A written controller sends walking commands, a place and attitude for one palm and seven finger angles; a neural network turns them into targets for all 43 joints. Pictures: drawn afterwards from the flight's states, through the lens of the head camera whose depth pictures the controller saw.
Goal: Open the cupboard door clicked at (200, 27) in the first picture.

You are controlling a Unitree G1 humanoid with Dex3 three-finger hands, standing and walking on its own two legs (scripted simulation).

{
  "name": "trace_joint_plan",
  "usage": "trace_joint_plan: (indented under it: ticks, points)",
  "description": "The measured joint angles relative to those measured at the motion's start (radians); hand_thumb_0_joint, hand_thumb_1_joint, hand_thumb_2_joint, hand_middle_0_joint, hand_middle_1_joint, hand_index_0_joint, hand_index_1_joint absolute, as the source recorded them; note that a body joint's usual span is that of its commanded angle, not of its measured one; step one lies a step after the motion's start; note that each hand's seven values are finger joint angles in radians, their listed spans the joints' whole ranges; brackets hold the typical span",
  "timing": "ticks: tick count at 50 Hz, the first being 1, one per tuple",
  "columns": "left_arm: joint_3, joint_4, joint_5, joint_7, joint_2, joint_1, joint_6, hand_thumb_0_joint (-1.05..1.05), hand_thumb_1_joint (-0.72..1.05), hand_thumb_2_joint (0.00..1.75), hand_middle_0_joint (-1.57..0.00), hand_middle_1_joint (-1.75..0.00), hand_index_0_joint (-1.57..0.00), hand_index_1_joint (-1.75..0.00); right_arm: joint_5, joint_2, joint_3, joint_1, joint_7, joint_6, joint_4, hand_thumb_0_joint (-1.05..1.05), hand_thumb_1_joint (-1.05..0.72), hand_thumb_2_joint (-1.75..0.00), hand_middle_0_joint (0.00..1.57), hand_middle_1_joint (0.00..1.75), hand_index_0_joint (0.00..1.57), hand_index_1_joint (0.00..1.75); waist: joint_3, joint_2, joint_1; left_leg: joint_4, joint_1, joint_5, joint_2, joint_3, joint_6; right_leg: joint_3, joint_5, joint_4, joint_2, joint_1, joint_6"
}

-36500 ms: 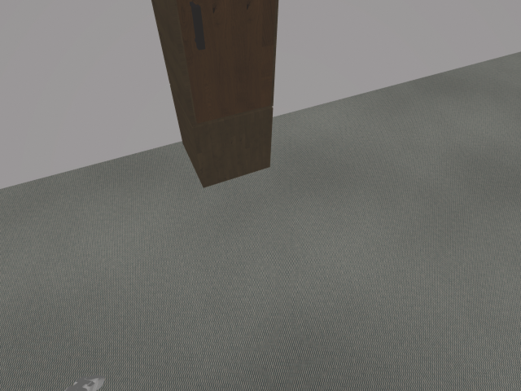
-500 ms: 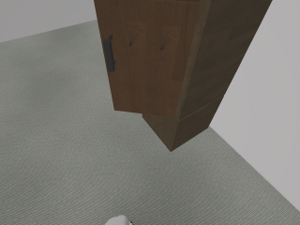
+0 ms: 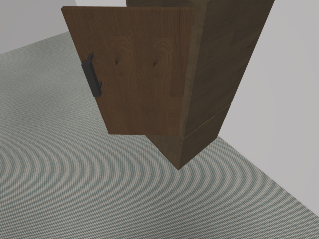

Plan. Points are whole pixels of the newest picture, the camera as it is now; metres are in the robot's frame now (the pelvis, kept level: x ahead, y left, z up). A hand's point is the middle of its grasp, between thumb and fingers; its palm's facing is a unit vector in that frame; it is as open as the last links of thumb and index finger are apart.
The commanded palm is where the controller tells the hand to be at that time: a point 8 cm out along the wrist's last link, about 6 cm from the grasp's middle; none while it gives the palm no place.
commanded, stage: come to a stop and stand still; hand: left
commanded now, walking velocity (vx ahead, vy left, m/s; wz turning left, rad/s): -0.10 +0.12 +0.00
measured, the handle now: (93, 75) +0.58 +0.25 +0.06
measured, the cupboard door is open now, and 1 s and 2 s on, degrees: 48 48 48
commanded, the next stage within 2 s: look again from close up in 1.06 s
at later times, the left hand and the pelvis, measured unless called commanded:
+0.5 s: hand out of the picture +0.03 +0.22 -0.15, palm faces +0.02 -0.96 -0.28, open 7.3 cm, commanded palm none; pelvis -0.03 +0.02 +0.00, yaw +0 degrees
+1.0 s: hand out of the picture -0.02 +0.21 -0.15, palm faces +0.00 -0.96 -0.28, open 7.3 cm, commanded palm none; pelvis -0.05 +0.00 +0.01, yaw +0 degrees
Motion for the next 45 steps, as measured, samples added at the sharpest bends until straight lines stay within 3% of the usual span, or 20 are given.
trace_joint_plan:
  ticks: [2, 5, 8, 11, 14, 16, 18, 20, 24, 31, 45]
  points:
    - [-0.005, -0.002, -0.001, 0.004, -0.010, -0.010, -0.006, 0.00, 0.92, 0.89, -0.19, -0.30, -0.20, -0.30, 0.004, -0.008, -0.006, 0.001, 0.002, 0.015, -0.004, 0.00, -0.91, -0.90, 0.20, 0.30, 0.20, 0.30, 0.006, 0.005, -0.006, 0.125, -0.037, -0.118, -0.016, -0.044, -0.015, -0.007, 0.002, -0.006, -0.002, 0.001, -0.008]
    - [-0.010, -0.005, 0.000, 0.007, -0.026, -0.024, -0.007, 0.00, 0.92, 0.89, -0.19, -0.30, -0.20, -0.30, 0.008, -0.015, -0.007, -0.007, 0.004, 0.025, -0.004, 0.00, -0.91, -0.90, 0.20, 0.30, 0.20, 0.30, 0.017, -0.001, -0.002, 0.231, -0.056, -0.181, -0.036, -0.084, -0.032, -0.008, 0.024, -0.039, -0.008, 0.014, -0.008]
    - [-0.011, -0.004, 0.000, 0.007, -0.034, -0.029, -0.007, 0.00, 0.91, 0.89, -0.20, -0.30, -0.20, -0.30, 0.009, -0.013, -0.002, -0.011, 0.006, 0.018, -0.008, 0.00, -0.91, -0.90, 0.19, 0.30, 0.19, 0.30, 0.017, -0.020, 0.002, 0.121, -0.011, -0.130, -0.036, -0.084, -0.043, -0.008, 0.042, -0.061, -0.016, 0.021, 0.001]
    - [-0.021, -0.007, -0.011, 0.004, -0.033, -0.023, -0.001, 0.00, 0.91, 0.89, -0.20, -0.30, -0.20, -0.30, 0.001, -0.012, 0.008, -0.003, 0.011, 0.003, -0.025, 0.00, -0.91, -0.90, 0.19, 0.30, 0.19, 0.30, 0.015, -0.028, -0.001, -0.087, 0.066, 0.063, -0.022, -0.086, -0.028, -0.015, 0.029, -0.027, -0.016, 0.010, 0.017]
    - [-0.026, -0.048, -0.008, 0.004, -0.022, 0.021, 0.014, 0.00, 0.91, 0.89, -0.20, -0.30, -0.20, -0.30, -0.017, -0.008, 0.011, 0.027, 0.014, -0.011, -0.099, 0.00, -0.90, -0.90, 0.20, 0.30, 0.19, 0.30, -0.010, -0.045, 0.002, -0.055, 0.051, 0.031, -0.037, -0.069, 0.008, 0.007, -0.024, 0.017, -0.025, -0.012, 0.004]
    - [-0.028, -0.066, -0.002, 0.002, -0.019, 0.053, 0.026, 0.00, 0.91, 0.89, -0.20, -0.30, -0.20, -0.30, -0.021, -0.010, 0.009, 0.042, 0.005, -0.018, -0.146, 0.00, -0.90, -0.90, 0.20, 0.30, 0.20, 0.30, -0.036, -0.032, 0.001, -0.046, 0.045, 0.013, -0.036, -0.056, 0.018, 0.016, -0.074, 0.056, -0.014, -0.028, -0.009]
    - [-0.026, -0.079, 0.001, -0.002, -0.013, 0.079, 0.027, 0.00, 0.91, 0.89, -0.20, -0.30, -0.20, -0.30, -0.022, -0.011, 0.010, 0.049, 0.000, -0.025, -0.180, 0.00, -0.90, -0.90, 0.20, 0.30, 0.20, 0.30, -0.053, -0.021, 0.001, -0.034, 0.038, 0.007, -0.039, -0.045, 0.021, 0.014, -0.039, 0.035, -0.006, -0.020, -0.016]
    - [-0.024, -0.083, 0.003, -0.004, -0.011, 0.092, 0.019, 0.00, 0.91, 0.89, -0.20, -0.30, -0.20, -0.30, -0.018, -0.014, 0.010, 0.048, -0.001, -0.032, -0.196, 0.00, -0.90, -0.90, 0.20, 0.30, 0.20, 0.30, -0.057, -0.002, 0.001, -0.015, 0.034, 0.001, -0.035, -0.043, 0.019, 0.018, 0.031, 0.021, 0.000, -0.014, -0.008]
    - [-0.027, -0.089, 0.000, -0.004, -0.004, 0.112, 0.010, 0.00, 0.91, 0.89, -0.20, -0.30, -0.20, -0.30, -0.014, -0.018, 0.014, 0.046, 0.005, -0.032, -0.196, 0.00, -0.90, -0.90, 0.20, 0.30, 0.20, 0.30, -0.074, 0.023, 0.006, -0.019, 0.039, 0.010, -0.033, -0.046, 0.015, 0.016, 0.009, 0.026, 0.001, -0.010, 0.003]
    - [-0.035, -0.074, -0.004, -0.007, 0.012, 0.111, 0.001, 0.00, 0.91, 0.89, -0.20, -0.30, -0.20, -0.30, -0.014, -0.033, 0.025, 0.051, 0.022, -0.033, -0.155, 0.00, -0.90, -0.90, 0.20, 0.30, 0.20, 0.30, -0.082, 0.025, 0.014, -0.077, 0.055, 0.063, -0.036, -0.046, 0.011, 0.016, 0.052, -0.019, 0.002, -0.001, -0.005]
    - [-0.038, 0.005, -0.005, -0.015, 0.029, 0.103, -0.013, 0.00, 0.91, 0.89, -0.20, -0.30, -0.20, -0.30, -0.013, -0.098, 0.016, 0.105, 0.025, -0.032, -0.041, 0.00, -0.90, -0.90, 0.20, 0.30, 0.20, 0.30, -0.070, 0.004, -0.001, -0.164, 0.065, 0.138, -0.023, -0.064, -0.004, -0.005, 0.125, -0.118, 0.019, 0.021, -0.023]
